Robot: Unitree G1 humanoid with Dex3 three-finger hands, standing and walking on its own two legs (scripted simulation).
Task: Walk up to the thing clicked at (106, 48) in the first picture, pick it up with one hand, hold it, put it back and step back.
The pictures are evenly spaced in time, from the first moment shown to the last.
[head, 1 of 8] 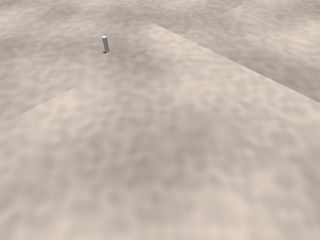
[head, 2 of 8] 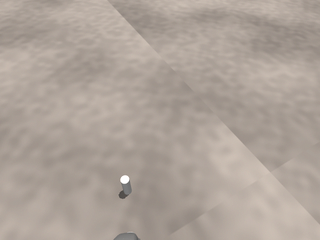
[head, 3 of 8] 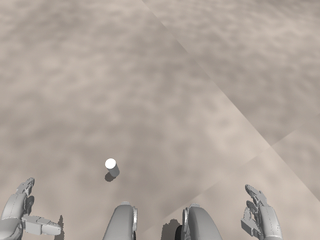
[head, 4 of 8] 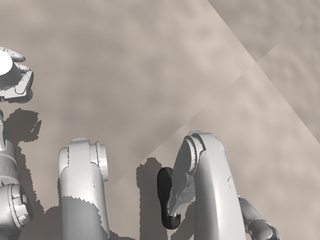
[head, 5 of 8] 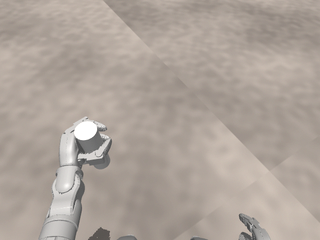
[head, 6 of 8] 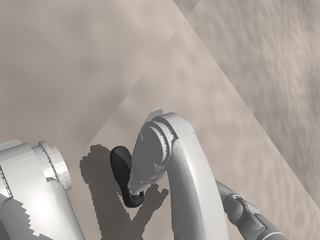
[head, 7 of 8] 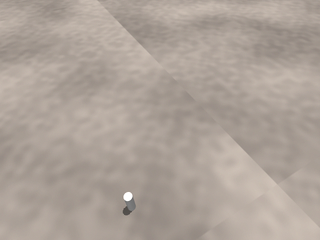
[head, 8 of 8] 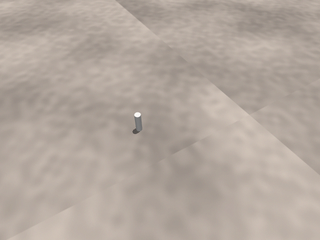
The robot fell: no
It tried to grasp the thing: yes
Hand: left
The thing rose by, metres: 0.68
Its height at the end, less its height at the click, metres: +0.00
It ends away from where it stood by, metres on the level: 0.01
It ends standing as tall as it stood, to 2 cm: yes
